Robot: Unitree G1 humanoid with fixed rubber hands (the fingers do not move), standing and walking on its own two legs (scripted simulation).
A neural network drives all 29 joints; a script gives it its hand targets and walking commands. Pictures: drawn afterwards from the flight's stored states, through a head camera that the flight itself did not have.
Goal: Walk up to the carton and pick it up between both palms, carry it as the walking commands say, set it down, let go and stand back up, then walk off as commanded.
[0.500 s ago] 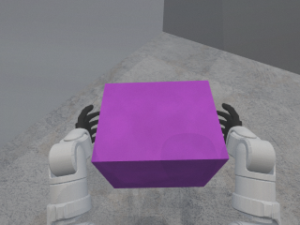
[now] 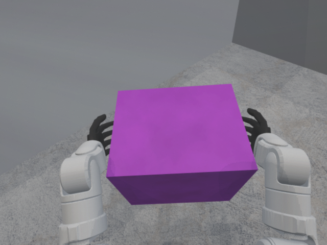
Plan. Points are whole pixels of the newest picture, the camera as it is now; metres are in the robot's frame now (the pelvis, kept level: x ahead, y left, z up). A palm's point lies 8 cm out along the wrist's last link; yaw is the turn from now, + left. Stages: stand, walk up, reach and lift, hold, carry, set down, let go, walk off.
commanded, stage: carry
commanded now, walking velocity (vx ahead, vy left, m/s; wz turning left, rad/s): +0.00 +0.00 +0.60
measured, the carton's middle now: (177, 149) +0.35 -0.02 +0.05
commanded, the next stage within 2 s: none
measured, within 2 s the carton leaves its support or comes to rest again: neither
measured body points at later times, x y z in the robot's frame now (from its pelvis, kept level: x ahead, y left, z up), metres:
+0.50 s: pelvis -0.08 +0.04 -0.01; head -0.06 +0.02 +0.44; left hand +0.19 +0.30 +0.11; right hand +0.28 -0.05 +0.09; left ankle -0.02 +0.15 -0.72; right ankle -0.06 -0.06 -0.73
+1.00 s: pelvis -0.17 +0.06 -0.01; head -0.16 +0.08 +0.44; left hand -0.02 +0.41 +0.09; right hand +0.19 +0.11 +0.09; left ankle -0.17 +0.18 -0.73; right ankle -0.11 -0.05 -0.69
